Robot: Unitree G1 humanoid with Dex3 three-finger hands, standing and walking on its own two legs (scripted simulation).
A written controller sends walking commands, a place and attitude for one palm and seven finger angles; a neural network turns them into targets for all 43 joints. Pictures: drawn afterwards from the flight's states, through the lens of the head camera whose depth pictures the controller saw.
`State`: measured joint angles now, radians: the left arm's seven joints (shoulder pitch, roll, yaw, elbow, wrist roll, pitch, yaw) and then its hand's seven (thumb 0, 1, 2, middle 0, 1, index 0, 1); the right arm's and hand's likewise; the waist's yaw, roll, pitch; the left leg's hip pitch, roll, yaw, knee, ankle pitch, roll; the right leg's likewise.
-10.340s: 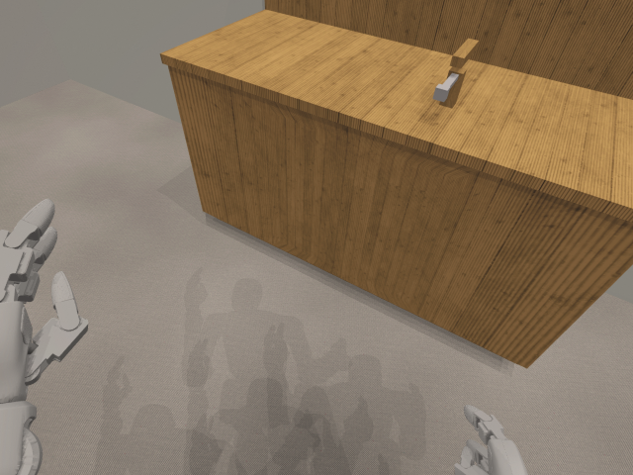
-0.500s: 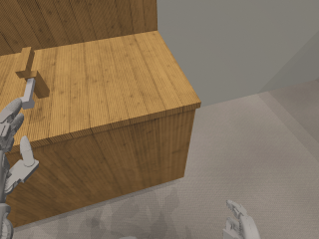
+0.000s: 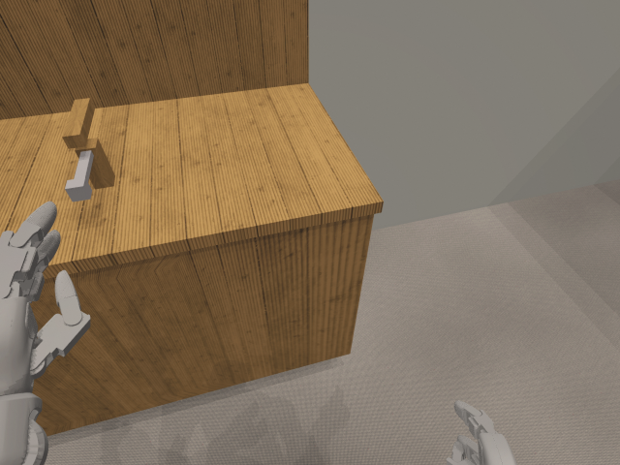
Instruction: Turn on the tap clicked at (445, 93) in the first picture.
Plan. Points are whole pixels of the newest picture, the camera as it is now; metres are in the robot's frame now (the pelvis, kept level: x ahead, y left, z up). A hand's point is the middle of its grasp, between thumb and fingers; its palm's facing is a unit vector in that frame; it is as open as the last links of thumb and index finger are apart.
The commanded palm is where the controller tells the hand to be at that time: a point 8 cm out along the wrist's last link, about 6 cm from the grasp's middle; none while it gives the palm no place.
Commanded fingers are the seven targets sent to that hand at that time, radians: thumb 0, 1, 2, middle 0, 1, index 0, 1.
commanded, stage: come to a stop and stand still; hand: left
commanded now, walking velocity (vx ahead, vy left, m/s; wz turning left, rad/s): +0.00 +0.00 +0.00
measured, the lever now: (78, 189) +0.49 +0.43 +0.08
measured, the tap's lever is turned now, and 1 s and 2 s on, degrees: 0 0 0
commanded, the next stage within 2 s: look again from close up in 1.12 s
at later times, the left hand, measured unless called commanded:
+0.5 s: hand (66, 315) +0.21 +0.26 +0.16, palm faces +0.41 -0.83 -0.38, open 7.4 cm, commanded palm +0.16 +0.30 +0.18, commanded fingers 0.00 0.90 0.90 -0.20 -0.30 -0.20 -0.30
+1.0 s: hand (86, 282) +0.25 +0.26 +0.16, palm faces +0.40 -0.84 -0.38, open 7.4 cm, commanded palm +0.20 +0.30 +0.18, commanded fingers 0.00 0.90 0.90 -0.20 -0.30 -0.20 -0.30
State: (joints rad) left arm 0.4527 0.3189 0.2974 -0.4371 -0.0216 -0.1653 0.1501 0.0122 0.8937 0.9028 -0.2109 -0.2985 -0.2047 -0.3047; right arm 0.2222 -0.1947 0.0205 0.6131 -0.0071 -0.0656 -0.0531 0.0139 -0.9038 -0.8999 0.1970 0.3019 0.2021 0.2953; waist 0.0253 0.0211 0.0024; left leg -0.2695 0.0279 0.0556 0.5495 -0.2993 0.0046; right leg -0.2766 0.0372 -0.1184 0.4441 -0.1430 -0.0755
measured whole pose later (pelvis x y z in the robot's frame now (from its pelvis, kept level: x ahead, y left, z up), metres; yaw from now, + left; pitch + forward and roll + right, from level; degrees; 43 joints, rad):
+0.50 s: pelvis +0.00 +0.02 +0.00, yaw +0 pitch -2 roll -1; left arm 0.47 0.33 0.31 -0.44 -0.01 -0.18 0.15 0.01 0.89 0.90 -0.21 -0.30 -0.21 -0.30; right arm 0.25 -0.20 0.02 0.63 -0.01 -0.07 -0.06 0.02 -0.90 -0.90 0.20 0.30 0.20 0.30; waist 0.02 0.02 0.01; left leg -0.25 0.00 0.05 0.50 -0.22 0.03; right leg -0.27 0.03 -0.08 0.42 -0.13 -0.04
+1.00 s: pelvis +0.04 +0.02 +0.00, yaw +0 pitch +0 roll -1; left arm 0.48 0.34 0.31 -0.46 -0.04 -0.17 0.15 0.01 0.89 0.90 -0.21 -0.30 -0.21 -0.30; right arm 0.20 -0.20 0.02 0.60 0.00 -0.06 -0.06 0.01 -0.90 -0.90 0.20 0.30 0.20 0.30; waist 0.01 0.02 0.01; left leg -0.22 -0.01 0.04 0.48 -0.27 0.03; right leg -0.24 0.03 -0.08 0.43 -0.19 -0.04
